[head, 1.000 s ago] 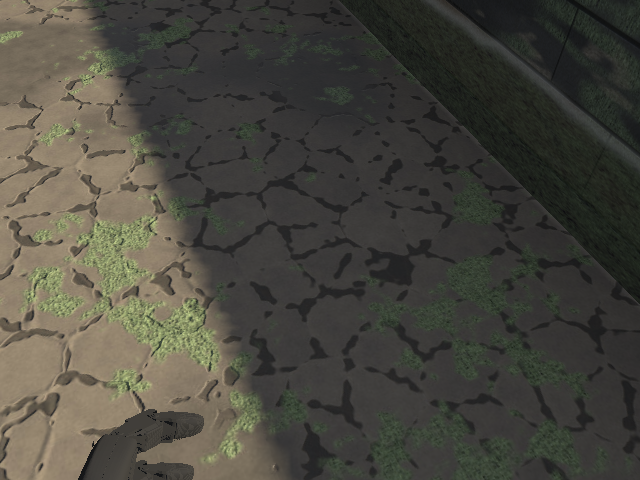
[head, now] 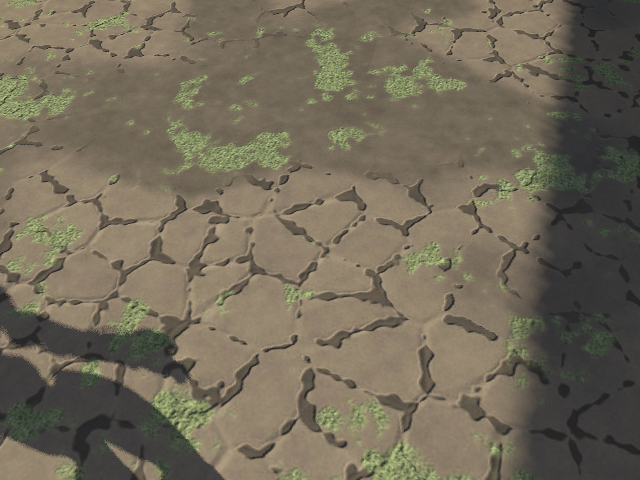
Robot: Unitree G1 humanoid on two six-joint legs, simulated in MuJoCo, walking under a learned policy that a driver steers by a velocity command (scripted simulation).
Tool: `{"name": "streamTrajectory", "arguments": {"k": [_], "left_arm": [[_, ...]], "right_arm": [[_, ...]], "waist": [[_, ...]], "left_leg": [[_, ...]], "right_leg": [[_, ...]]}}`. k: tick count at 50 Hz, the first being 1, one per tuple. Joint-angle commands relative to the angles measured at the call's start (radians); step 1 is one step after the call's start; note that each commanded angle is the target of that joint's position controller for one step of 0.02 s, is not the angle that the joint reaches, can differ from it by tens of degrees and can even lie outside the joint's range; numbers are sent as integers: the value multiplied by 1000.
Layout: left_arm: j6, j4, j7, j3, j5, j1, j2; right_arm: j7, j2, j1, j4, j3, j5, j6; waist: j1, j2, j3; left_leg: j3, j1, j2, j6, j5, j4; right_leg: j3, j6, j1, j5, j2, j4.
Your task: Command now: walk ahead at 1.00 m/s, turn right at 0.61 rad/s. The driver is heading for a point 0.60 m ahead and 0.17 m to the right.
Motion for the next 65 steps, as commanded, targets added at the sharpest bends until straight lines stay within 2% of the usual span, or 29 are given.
{"name": "streamTrajectory", "arguments": {"k": [1,5,10,12,14,15,16,17,19,20,24,27,28,29,32,34,35,36,37,39,41,43,47,53,55,56,57,59,65], "left_arm": [[-28,-21,8,20,-6,77,112],[-44,-37,7,29,-16,77,131],[-46,-28,4,49,-36,128,163],[-40,-29,17,54,-32,120,176],[-41,-38,16,66,-22,84,232],[-50,-57,12,61,-16,35,211],[-61,-91,15,24,-23,45,68],[-52,-151,13,-2,-56,134,31],[-22,-119,14,7,-3,-45,115],[-12,-125,0,8,6,-99,107],[33,-206,-30,-16,22,-203,24],[17,-267,-40,-38,25,-267,10],[10,-259,-52,-46,20,-260,7],[-18,-232,-44,-35,-63,-254,21],[-38,-241,-52,-18,-21,-247,78],[-29,-190,-36,15,-5,-71,135],[-21,-173,-19,29,1,-21,191],[-19,-208,3,18,38,-77,258],[-20,-231,-5,6,35,-54,196],[-16,-235,-14,0,-24,-190,146],[-19,-224,-10,-13,-24,-243,107],[-25,-205,-9,-10,-1,-254,103],[-13,-171,13,-8,-1,-271,89],[12,-123,15,-18,-8,-243,53],[7,-100,14,-33,-8,-184,11],[1,-88,13,-33,10,-107,5],[1,-76,16,-33,-1,-42,-8],[25,-85,26,-22,3,-163,36],[39,-68,38,-15,-4,-171,24]], "right_arm": [[6,-59,-50,-136,8,-23,8],[19,-51,-247,-226,34,4,19],[17,-48,-342,-254,38,27,11],[7,-69,-304,-247,27,25,7],[-19,-136,-72,-186,-8,28,-1],[-40,-183,137,-144,-33,20,-6],[-60,-256,317,-123,-61,-17,-7],[-48,-313,225,-127,-77,-18,4],[-38,-109,85,-139,-46,-1,12],[-34,-82,93,-114,-39,-5,11],[-19,-33,168,-7,-25,33,-24],[-12,-68,85,6,-29,44,-38],[-9,-77,37,0,-31,46,-39],[-31,-167,-43,-43,-63,87,-37],[-53,-243,44,-19,-84,98,-38],[-53,-233,55,-14,-80,102,-20],[-53,-187,90,-23,-66,88,-17],[-32,-67,291,-27,-25,38,-14],[-12,-153,339,7,-24,67,-15],[-24,-189,155,-38,-37,80,8],[-52,-165,124,-34,-40,68,43],[-62,-129,146,-39,-38,63,63],[-67,-53,93,-46,-21,51,67],[-52,-52,-35,-62,-27,58,82],[-46,-63,-38,-67,-28,34,74],[-49,-131,-51,-85,-41,24,76],[-48,-122,-90,-77,-44,24,83],[-33,-44,-124,-80,-29,31,80],[-36,-38,-69,-56,-31,42,60]], "waist": [[-52,-25,0],[-24,-46,85],[45,-74,24],[24,-78,-12],[-97,-63,-173],[-201,-54,-277],[-232,136,-425],[-118,413,-526],[-135,79,-214],[-128,5,-138],[-59,51,-9],[0,75,21],[16,69,15],[11,63,1],[35,56,-83],[133,44,-161],[141,-65,-184],[-10,-337,-355],[49,-210,-627],[10,-24,-361],[-54,18,-209],[-90,-38,-193],[-93,-79,-242],[-61,-131,-171],[-58,-97,-146],[-4,22,-151],[40,158,-173],[-10,94,-92],[-36,27,-85]], "left_leg": [[-46,-297,99,-38,-42,-102],[29,-246,108,-102,167,-453],[44,-74,51,-93,417,-730],[33,7,25,-79,348,-814],[35,283,-1,-54,195,-820],[-37,534,93,-29,80,-771],[-344,788,369,19,-297,-807],[-872,849,546,112,-441,-1014],[-568,578,426,97,-371,-1022],[-432,477,387,82,-176,-1033],[-126,343,334,57,502,-1052],[78,231,253,31,789,-1095],[161,150,196,12,756,-1108],[166,139,190,18,740,-1094],[155,222,238,14,957,-980],[172,211,209,-24,964,-680],[180,68,126,-68,489,-367],[116,-206,12,-117,-442,92],[-117,-217,15,-113,-420,202],[-57,-283,97,-123,-278,67],[-43,-209,129,-140,-211,-27],[-38,-117,135,-143,-178,-108],[-11,-22,120,-144,-22,-367],[0,110,81,-114,132,-702],[-39,216,116,-67,315,-868],[-127,271,225,-18,505,-851],[-155,194,265,48,349,-872],[-112,57,169,1,28,-908],[-56,111,120,-29,162,-847]], "right_leg": [[492,-191,156,-185,-242,-333],[390,-187,-10,-21,-170,-441],[380,-108,118,341,-169,-374],[393,-73,209,489,-174,-268],[363,-30,229,704,-145,50],[346,-17,90,577,-112,302],[244,-19,-123,37,-40,650],[145,-2,-340,-310,-6,864],[95,-7,-443,-123,-135,851],[86,-1,-425,-107,-160,818],[70,24,-461,-161,-203,748],[22,47,-354,-6,-162,440],[-16,47,-205,124,-138,263],[-25,68,-131,208,-122,198],[-43,39,63,257,-53,86],[-18,-22,300,379,-47,-26],[88,-61,462,661,-138,-50],[428,-227,747,1365,-442,131],[609,-351,814,1306,-545,78],[455,-270,514,895,-423,-37],[376,-221,223,767,-363,-115],[321,-211,67,754,-342,-160],[185,-169,13,758,-282,-164],[205,-109,-6,263,-264,-147],[206,-20,-37,70,-211,-95],[154,33,-82,-123,-137,-22],[78,69,-23,-198,-96,-18],[74,94,55,-88,-110,-43],[106,77,65,15,-131,-45]]}}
